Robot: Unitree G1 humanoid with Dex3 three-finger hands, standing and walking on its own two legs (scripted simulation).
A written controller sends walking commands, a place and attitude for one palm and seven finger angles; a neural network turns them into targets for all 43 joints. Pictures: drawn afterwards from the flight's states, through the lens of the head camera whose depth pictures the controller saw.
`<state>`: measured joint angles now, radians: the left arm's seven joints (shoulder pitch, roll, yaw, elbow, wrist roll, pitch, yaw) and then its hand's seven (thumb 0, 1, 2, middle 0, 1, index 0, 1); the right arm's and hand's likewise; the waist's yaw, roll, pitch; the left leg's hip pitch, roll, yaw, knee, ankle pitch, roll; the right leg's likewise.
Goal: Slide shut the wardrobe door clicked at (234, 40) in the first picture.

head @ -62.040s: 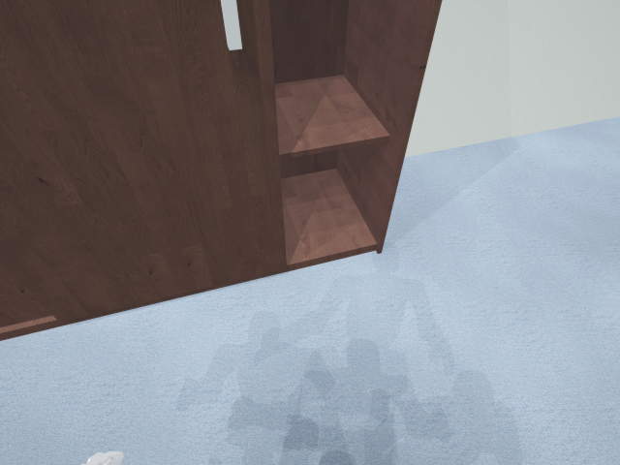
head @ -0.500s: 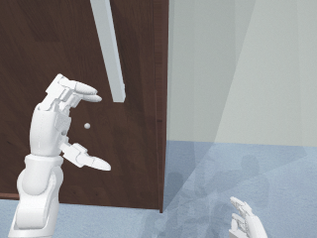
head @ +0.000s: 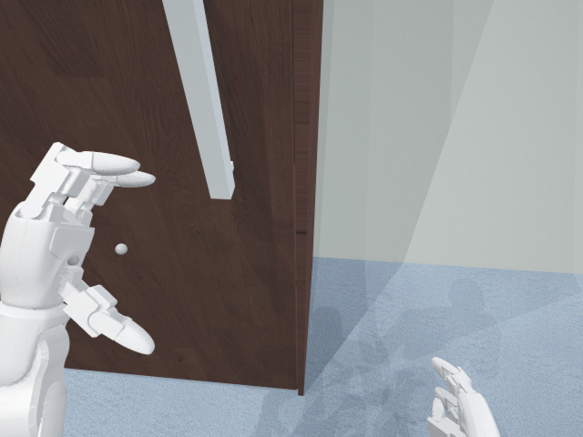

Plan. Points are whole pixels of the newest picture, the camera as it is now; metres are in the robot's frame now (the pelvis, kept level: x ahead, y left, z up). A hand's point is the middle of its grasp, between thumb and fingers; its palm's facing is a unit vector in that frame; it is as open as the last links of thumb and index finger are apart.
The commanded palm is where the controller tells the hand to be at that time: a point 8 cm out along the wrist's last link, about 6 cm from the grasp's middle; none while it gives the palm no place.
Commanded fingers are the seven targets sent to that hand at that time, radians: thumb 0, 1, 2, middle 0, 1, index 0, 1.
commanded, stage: slip the hand off the handle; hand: left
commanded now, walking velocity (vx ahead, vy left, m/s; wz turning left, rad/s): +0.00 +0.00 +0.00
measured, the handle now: (211, 102) +0.40 +0.14 +0.29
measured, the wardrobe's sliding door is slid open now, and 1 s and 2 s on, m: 0.00 0.00 0.00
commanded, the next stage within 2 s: draw the hand back to the body in 0.98 s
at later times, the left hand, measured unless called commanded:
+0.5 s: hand (77, 271) +0.19 +0.21 +0.23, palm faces +0.01 -0.96 -0.28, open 14.7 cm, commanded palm +0.15 +0.26 +0.24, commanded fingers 0.00 -0.55 0.20 -0.25 -1.15 -0.25 -1.15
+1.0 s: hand (10, 357) +0.12 +0.22 +0.23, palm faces +0.05 -0.95 -0.32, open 14.7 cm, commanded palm +0.07 +0.26 +0.24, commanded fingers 0.00 -0.55 0.20 -0.25 -1.15 -0.25 -1.15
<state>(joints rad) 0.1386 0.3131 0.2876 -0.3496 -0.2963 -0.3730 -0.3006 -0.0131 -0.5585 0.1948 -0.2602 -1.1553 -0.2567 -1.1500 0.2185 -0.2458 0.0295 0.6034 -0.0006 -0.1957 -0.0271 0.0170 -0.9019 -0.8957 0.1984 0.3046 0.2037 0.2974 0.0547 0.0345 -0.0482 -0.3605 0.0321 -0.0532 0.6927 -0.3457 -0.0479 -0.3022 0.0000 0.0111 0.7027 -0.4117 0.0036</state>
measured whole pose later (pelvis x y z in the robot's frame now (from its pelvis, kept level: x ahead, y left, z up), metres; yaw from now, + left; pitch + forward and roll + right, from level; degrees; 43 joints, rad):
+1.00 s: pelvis -0.03 +0.02 +0.00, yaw +0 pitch -4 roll -2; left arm 0.41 0.37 0.37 -0.56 -0.38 -0.32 -0.36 -0.01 -0.56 0.19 -0.26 -1.15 -0.26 -1.15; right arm 0.23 -0.24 0.08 0.56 0.03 -0.28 -0.05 0.02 -0.90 -0.90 0.20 0.30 0.21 0.30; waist 0.10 0.04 -0.05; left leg -0.35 0.04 -0.06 0.76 -0.35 -0.03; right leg -0.26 0.01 0.01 0.70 -0.38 0.03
